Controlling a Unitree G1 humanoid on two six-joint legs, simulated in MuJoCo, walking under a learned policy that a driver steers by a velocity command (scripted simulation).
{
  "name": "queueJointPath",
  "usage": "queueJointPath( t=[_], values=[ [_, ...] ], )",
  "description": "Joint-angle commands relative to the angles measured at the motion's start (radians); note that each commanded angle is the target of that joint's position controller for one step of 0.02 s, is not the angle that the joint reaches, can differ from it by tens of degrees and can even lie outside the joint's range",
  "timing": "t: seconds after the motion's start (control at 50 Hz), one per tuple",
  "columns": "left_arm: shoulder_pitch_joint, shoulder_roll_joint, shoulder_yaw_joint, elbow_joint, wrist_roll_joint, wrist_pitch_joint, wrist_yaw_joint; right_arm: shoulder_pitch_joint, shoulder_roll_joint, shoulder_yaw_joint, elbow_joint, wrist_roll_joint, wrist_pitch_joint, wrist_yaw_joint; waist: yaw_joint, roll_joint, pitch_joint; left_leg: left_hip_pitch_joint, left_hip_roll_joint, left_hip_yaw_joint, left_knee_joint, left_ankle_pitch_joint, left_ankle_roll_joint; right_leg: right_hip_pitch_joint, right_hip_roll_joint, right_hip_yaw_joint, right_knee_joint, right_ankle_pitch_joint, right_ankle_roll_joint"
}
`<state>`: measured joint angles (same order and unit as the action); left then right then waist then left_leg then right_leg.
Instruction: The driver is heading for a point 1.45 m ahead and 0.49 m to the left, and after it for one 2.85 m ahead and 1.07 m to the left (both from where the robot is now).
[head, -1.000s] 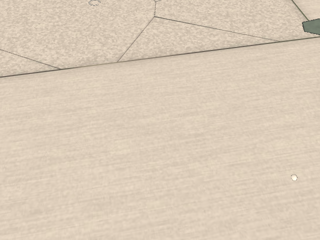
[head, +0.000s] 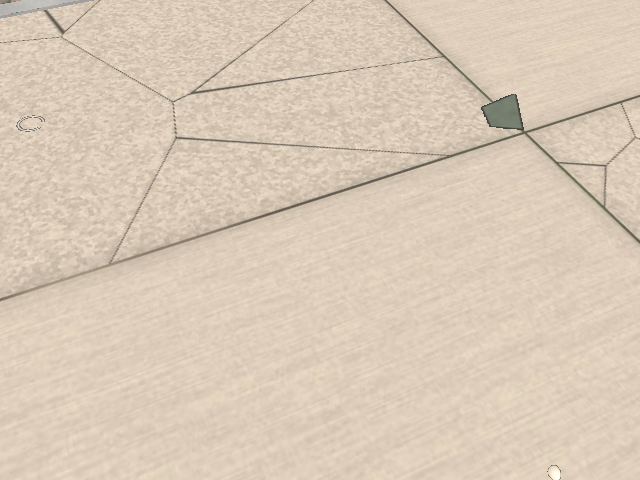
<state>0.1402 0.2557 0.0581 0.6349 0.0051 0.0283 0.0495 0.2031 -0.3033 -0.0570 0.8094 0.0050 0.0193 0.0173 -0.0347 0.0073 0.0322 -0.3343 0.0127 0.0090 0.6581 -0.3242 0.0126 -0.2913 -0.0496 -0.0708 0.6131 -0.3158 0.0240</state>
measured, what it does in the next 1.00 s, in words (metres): steps on the spot, turning left: right foot, then left foot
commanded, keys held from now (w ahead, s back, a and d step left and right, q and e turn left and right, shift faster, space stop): q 0.68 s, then no key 0.32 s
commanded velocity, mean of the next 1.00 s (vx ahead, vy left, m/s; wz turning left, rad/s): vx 0.01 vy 0.00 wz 0.46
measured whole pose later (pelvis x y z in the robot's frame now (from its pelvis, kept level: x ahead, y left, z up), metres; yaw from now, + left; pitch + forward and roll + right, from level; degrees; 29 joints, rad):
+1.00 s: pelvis -0.04 +0.01 +0.02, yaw +29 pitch +1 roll -1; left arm 0.18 0.31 0.09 0.73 0.00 0.04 0.04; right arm 0.14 -0.24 -0.04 0.68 -0.01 0.01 -0.01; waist 0.01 -0.04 0.04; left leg -0.24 -0.04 -0.01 0.44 -0.22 0.06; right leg -0.45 -0.06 0.02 0.95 -0.37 0.09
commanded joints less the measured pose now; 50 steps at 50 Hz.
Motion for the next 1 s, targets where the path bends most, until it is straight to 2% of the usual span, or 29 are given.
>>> queueJointPath(
  t=[0.02, 0.04, 0.06, 0.08, 0.12, 0.14, 0.16, 0.22, 0.28, 0.32, 0.34, 0.36, 0.38, 0.4, 0.42, 0.46, 0.48, 0.52, 0.6, 0.68, 0.74, 0.76, 0.78, 0.8, 0.82, 0.86, 0.88, 0.92, 1.0],
  values=[
    [0.028, 0.144, 0.058, -0.06, 0.003, -0.007, 0.016, -0.02, -0.142, -0.047, -0.082, -0.001, -0.002, -0.004, 0.052, 0.058, -0.073, -0.026, 0.073, -0.141, -0.117, 0.381, 0.085, 0.04, -0.078, 0.023, 0.0, 0.179, -0.053],
    [-0.015, 0.118, 0.052, -0.073, 0.006, -0.006, 0.017, -0.001, -0.17, -0.056, -0.091, -0.004, -0.002, -0.01, 0.026, 0.153, -0.073, 0.036, 0.14, -0.295, -0.205, 0.418, 0.16, -0.052, 0.008, -0.027, 0.127, 0.107, 0.0],
    [-0.074, 0.09, 0.043, -0.095, 0.004, -0.007, 0.017, 0.04, -0.197, -0.062, -0.091, -0.015, -0.004, -0.012, -0.018, 0.233, -0.076, 0.136, 0.222, -0.455, -0.282, 0.478, 0.253, -0.19, 0.086, -0.004, 0.252, -0.116, 0.027],
    [-0.11, 0.082, 0.04, -0.11, 0.001, -0.01, 0.015, 0.091, -0.203, -0.061, -0.086, -0.028, -0.02, -0.011, -0.057, 0.24, -0.11, 0.239, 0.296, -0.549, -0.323, 0.531, 0.323, -0.311, 0.096, 0.101, 0.443, -0.36, 0.027],
    [-0.045, 0.112, 0.051, -0.082, -0.006, -0.015, 0.009, 0.01, -0.195, -0.058, -0.112, -0.009, -0.041, -0.018, -0.001, 0.12, -0.143, 0.271, 0.276, -0.471, -0.27, 0.575, 0.283, -0.35, 0.055, 0.179, 0.551, -0.298, 0.02],
    [-0.03, 0.127, 0.056, -0.072, -0.002, -0.02, 0.011, -0.035, -0.179, -0.055, -0.122, 0.006, -0.035, -0.026, 0.017, 0.101, -0.138, 0.251, 0.244, -0.424, -0.263, 0.561, 0.243, -0.334, 0.041, 0.177, 0.488, -0.239, 0.023],
    [-0.026, 0.121, 0.055, -0.066, 0.0, -0.025, 0.012, -0.059, -0.165, -0.053, -0.127, 0.013, -0.022, -0.034, 0.023, 0.108, -0.137, 0.233, 0.212, -0.392, -0.261, 0.54, 0.215, -0.301, 0.041, 0.161, 0.414, -0.2, 0.032],
    [-0.012, 0.078, 0.039, -0.056, -0.011, -0.04, -0.008, -0.07, -0.174, -0.063, -0.137, 0.012, 0.015, -0.048, 0.017, 0.132, -0.156, 0.188, 0.159, -0.363, -0.25, 0.502, 0.189, -0.167, 0.078, 0.128, 0.216, -0.115, 0.049],
    [0.026, 0.094, 0.045, -0.045, -0.019, -0.047, -0.029, -0.088, -0.183, -0.071, -0.154, 0.019, 0.029, -0.045, 0.017, 0.171, -0.156, 0.146, 0.152, -0.419, -0.256, 0.417, 0.184, -0.056, 0.105, 0.117, 0.034, -0.045, 0.045],
    [0.09, 0.101, 0.053, -0.023, -0.016, -0.051, -0.037, -0.122, -0.169, -0.067, -0.168, 0.033, 0.035, -0.044, 0.059, 0.17, -0.138, 0.083, 0.114, -0.435, -0.232, 0.296, 0.143, 0.065, 0.113, 0.093, -0.185, 0.108, 0.023],
    [0.112, 0.134, 0.065, -0.017, -0.008, -0.05, -0.033, -0.103, -0.14, -0.06, -0.17, 0.033, 0.034, -0.047, 0.057, 0.127, -0.134, 0.003, 0.07, -0.412, -0.186, 0.148, 0.095, 0.157, 0.045, 0.136, -0.244, 0.156, -0.008],
    [0.121, 0.213, 0.081, -0.035, 0.011, -0.043, -0.022, -0.052, -0.076, -0.045, -0.169, 0.015, 0.032, -0.044, 0.026, -0.1, -0.142, -0.135, -0.043, -0.276, 0.052, -0.141, 0.025, 0.242, -0.198, 0.37, -0.301, 0.219, -0.099],
    [0.086, 0.263, 0.088, -0.048, 0.053, -0.042, -0.031, -0.052, -0.117, -0.062, -0.194, 0.011, 0.016, -0.044, 0.012, -0.273, -0.089, -0.276, -0.126, -0.158, 0.274, -0.33, -0.024, 0.127, -0.369, 0.595, -0.348, 0.299, -0.259],
    [0.04, 0.22, 0.076, -0.072, 0.057, -0.052, -0.03, -0.051, -0.18, -0.083, -0.185, 0.007, 0.009, -0.043, 0.009, -0.203, -0.07, -0.273, -0.06, -0.186, 0.449, -0.285, -0.044, 0.081, -0.369, 0.583, -0.366, 0.238, -0.302],
    [-0.023, 0.163, 0.06, -0.077, 0.041, -0.057, -0.025, -0.034, -0.202, -0.096, -0.159, 0.017, 0.016, -0.044, -0.013, -0.146, -0.041, -0.276, -0.049, -0.18, 0.512, -0.208, -0.055, 0.058, -0.298, 0.462, -0.355, 0.187, -0.258],
    [-0.066, 0.129, 0.046, -0.083, 0.01, -0.059, -0.015, -0.002, -0.165, -0.094, -0.129, 0.013, 0.038, -0.051, -0.012, -0.131, -0.019, -0.3, -0.038, -0.152, 0.584, -0.096, -0.09, 0.08, -0.208, 0.309, -0.335, 0.196, -0.206],
    [-0.053, 0.125, 0.043, -0.08, 0.009, -0.057, -0.008, -0.015, -0.144, -0.088, -0.138, 0.015, 0.041, -0.047, 0.0, -0.131, -0.018, -0.298, -0.034, -0.128, 0.584, -0.067, -0.103, 0.085, -0.189, 0.256, -0.331, 0.245, -0.207],
    [0.002, 0.132, 0.046, -0.065, 0.015, -0.048, 0.002, -0.069, -0.11, -0.074, -0.174, 0.024, 0.039, -0.039, 0.038, -0.149, -0.033, -0.317, -0.017, -0.084, 0.49, -0.036, -0.125, 0.156, -0.185, 0.203, -0.326, 0.288, -0.224],
    [0.045, 0.184, 0.067, -0.046, 0.011, -0.032, 0.002, -0.117, -0.074, -0.05, -0.22, 0.016, 0.035, -0.017, 0.08, -0.172, -0.086, -0.24, 0.028, -0.035, 0.279, -0.086, -0.129, 0.236, -0.236, 0.162, -0.299, 0.357, -0.248],
    [0.029, 0.218, 0.08, -0.037, -0.007, -0.027, -0.017, -0.09, -0.092, -0.054, -0.235, 0.018, 0.041, 0.0, 0.072, -0.194, -0.103, -0.097, 0.013, 0.039, 0.099, -0.08, -0.088, 0.201, -0.264, 0.114, -0.262, 0.44, -0.241],
    [0.019, 0.199, 0.072, -0.014, -0.039, -0.028, -0.024, 0.01, -0.085, -0.06, -0.207, 0.012, 0.043, 0.004, 0.011, -0.16, -0.115, 0.114, -0.031, 0.064, -0.219, 0.125, -0.01, 0.132, -0.235, 0.065, -0.137, 0.429, -0.167],
    [0.074, 0.155, 0.057, 0.01, -0.028, -0.032, -0.03, 0.046, -0.128, -0.072, -0.201, 0.01, 0.041, -0.005, 0.013, -0.053, -0.138, 0.274, 0.012, -0.032, -0.297, 0.313, 0.025, 0.019, -0.184, -0.005, -0.018, 0.298, -0.086],
    [0.068, 0.06, 0.019, -0.033, 0.039, -0.036, -0.041, 0.066, -0.24, -0.089, -0.223, -0.001, 0.033, -0.024, 0.045, 0.285, -0.171, 0.458, 0.305, -0.396, -0.272, 0.761, 0.138, -0.265, -0.062, -0.088, 0.286, -0.267, 0.028],
    [-0.002, 0.116, 0.036, -0.047, 0.02, -0.033, -0.027, 0.048, -0.217, -0.075, -0.235, -0.035, 0.011, -0.016, -0.011, 0.239, -0.189, 0.318, 0.411, -0.464, -0.275, 0.782, 0.33, -0.321, -0.006, 0.05, 0.454, -0.391, 0.053],
    [-0.031, 0.168, 0.05, -0.037, -0.005, -0.024, -0.019, 0.026, -0.181, -0.063, -0.228, -0.041, -0.008, -0.009, -0.02, 0.157, -0.156, 0.267, 0.348, -0.379, -0.298, 0.677, 0.321, -0.312, -0.021, 0.092, 0.525, -0.34, 0.05],
    [-0.006, 0.167, 0.056, 0.0, -0.004, -0.011, -0.007, -0.059, -0.13, -0.045, -0.213, -0.015, -0.021, -0.015, 0.023, 0.115, -0.109, 0.24, 0.241, -0.272, -0.311, 0.5, 0.221, -0.317, -0.033, 0.115, 0.501, -0.2, 0.043],
    [0.012, 0.166, 0.058, 0.01, 0.002, -0.005, -0.004, -0.089, -0.113, -0.035, -0.211, -0.006, -0.022, -0.019, 0.039, 0.126, -0.096, 0.206, 0.22, -0.24, -0.315, 0.54, 0.21, -0.286, -0.028, 0.115, 0.5, -0.133, 0.053],
    [0.052, 0.143, 0.053, 0.032, -0.003, -0.004, -0.009, -0.101, -0.075, -0.018, -0.203, -0.015, -0.025, -0.026, 0.059, 0.127, -0.12, 0.191, 0.195, -0.196, -0.32, 0.575, 0.208, -0.216, -0.017, 0.113, 0.482, -0.052, 0.064],
    [0.012, 0.101, 0.03, 0.036, -0.004, -0.004, -0.013, -0.099, -0.075, -0.015, -0.179, -0.017, -0.024, -0.031, 0.031, 0.124, -0.102, 0.203, 0.18, -0.192, -0.325, 0.453, 0.202, -0.134, -0.027, 0.109, 0.228, -0.039, 0.068]
  ],
)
